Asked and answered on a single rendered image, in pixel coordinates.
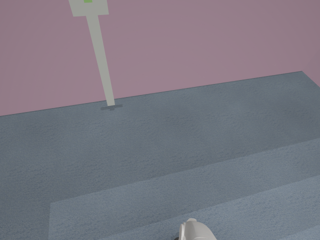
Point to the panel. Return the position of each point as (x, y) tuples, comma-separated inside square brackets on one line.
[(91, 10)]

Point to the robot right thigh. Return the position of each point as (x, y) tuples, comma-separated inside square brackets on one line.
[(194, 230)]

